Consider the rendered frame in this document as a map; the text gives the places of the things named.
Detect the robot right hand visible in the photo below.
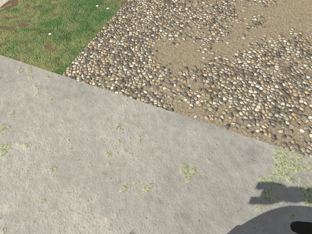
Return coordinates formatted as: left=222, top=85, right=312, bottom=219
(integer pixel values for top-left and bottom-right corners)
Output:
left=290, top=221, right=312, bottom=234

